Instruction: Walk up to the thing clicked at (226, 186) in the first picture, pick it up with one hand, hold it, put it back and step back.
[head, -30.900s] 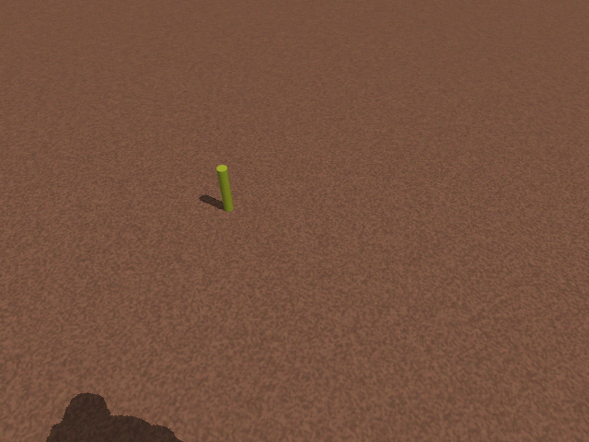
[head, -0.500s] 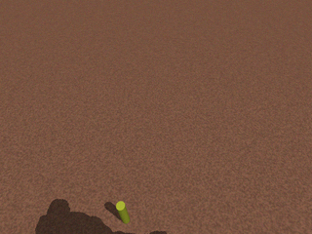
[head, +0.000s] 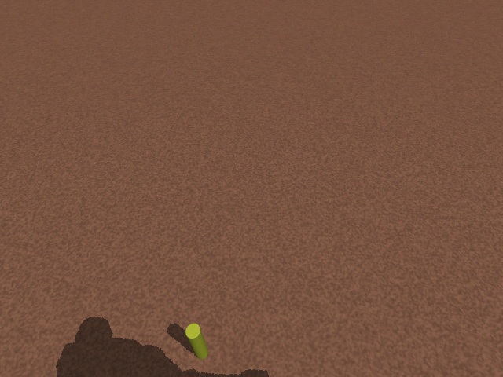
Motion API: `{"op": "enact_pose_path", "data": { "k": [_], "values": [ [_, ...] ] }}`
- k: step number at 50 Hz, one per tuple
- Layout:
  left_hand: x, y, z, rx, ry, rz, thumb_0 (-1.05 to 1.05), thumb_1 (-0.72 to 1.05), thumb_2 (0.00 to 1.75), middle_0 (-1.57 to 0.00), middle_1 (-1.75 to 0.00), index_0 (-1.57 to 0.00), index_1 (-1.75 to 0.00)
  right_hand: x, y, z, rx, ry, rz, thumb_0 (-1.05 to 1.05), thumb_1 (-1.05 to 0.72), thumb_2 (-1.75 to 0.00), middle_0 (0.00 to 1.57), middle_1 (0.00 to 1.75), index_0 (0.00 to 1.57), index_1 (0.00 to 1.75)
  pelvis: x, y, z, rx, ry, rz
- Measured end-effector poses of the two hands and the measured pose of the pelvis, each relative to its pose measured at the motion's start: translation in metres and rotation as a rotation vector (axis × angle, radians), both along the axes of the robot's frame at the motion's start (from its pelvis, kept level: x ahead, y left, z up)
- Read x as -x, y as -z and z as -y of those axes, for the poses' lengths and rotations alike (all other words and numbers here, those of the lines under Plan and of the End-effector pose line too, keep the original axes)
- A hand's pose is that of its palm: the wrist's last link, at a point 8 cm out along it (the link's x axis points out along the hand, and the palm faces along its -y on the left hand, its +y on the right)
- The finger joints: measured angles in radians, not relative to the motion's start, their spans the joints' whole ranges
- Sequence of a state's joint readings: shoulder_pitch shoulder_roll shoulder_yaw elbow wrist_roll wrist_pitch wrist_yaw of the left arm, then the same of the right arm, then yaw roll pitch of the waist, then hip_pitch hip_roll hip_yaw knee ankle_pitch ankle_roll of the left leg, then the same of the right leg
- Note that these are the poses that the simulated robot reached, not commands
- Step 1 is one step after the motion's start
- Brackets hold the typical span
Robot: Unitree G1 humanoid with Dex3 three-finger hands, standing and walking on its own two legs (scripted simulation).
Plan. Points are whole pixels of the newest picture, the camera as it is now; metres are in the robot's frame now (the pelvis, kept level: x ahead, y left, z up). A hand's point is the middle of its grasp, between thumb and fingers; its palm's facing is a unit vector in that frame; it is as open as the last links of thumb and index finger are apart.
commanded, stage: stand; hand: left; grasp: from the side
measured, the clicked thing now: (198, 342) +0.37 +0.20 -0.66
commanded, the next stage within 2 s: go down in 0.12 s
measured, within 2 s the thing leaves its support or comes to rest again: neither
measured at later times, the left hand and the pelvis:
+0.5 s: hand out of the picture +0.15 +0.26 -0.16, palm faces +0.03 -0.94 -0.33, open 11.9 cm; pelvis -0.01 +0.01 -0.02, yaw +0 degrees
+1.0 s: hand out of the picture +0.13 +0.28 -0.19, palm faces +0.04 -0.95 -0.32, open 17.3 cm; pelvis -0.02 +0.03 -0.07, yaw +1 degrees
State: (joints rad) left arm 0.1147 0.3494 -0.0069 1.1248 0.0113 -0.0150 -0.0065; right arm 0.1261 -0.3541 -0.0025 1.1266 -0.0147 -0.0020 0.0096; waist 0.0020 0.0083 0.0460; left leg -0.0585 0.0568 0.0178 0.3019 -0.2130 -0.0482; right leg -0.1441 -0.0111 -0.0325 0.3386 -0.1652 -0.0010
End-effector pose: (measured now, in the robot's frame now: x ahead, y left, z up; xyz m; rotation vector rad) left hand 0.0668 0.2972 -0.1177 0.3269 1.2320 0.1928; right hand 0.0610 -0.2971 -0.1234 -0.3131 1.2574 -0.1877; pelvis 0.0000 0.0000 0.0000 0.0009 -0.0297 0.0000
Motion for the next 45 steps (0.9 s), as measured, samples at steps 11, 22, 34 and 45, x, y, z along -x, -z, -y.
{"op": "enact_pose_path", "data": {
  "k": [11,22,34,45],
  "values": [
    [-0.005,-0.001,-0.001,0.001,0.001,0.014,0.01,0.9,0.89,-0.2,-0.3,-0.21,-0.3,-0.006,-0.001,-0.002,0.001,-0.005,0.019,0.01,-0.91,-0.89,0.2,0.3,0.2,0.3,-0.001,0.0,-0.001,0.0,0.002,0.003],
    [-0.066,0.008,-0.003,0.024,-0.012,0.166,0.01,0.55,0.54,-0.11,-0.11,-0.11,-0.11,-0.016,0.006,-0.037,-0.047,0.007,0.172,0.01,-0.97,-0.91,0.2,0.3,0.2,0.3,0.016,0.015,-0.004,-0.003,-0.008,-0.12],
    [-0.064,0.017,-0.019,0.01,-0.021,0.133,0.0,-0.06,0.14,-0.09,-0.05,-0.09,-0.05,-0.03,0.011,-0.062,-0.064,0.01,0.304,0.01,-0.92,-0.89,0.2,0.3,0.2,0.3,0.011,0.032,-0.02,0.009,-0.001,-0.175],
    [-0.055,0.034,-0.023,0.034,-0.016,0.196,0.0,-0.45,0.05,-0.1,-0.06,-0.09,-0.07,-0.063,0.012,-0.068,-0.014,-0.062,0.431,0.01,-0.87,-0.88,0.2,0.3,0.2,0.3,0.015,0.057,-0.027,0.027,-0.013,-0.23]
  ]
}}
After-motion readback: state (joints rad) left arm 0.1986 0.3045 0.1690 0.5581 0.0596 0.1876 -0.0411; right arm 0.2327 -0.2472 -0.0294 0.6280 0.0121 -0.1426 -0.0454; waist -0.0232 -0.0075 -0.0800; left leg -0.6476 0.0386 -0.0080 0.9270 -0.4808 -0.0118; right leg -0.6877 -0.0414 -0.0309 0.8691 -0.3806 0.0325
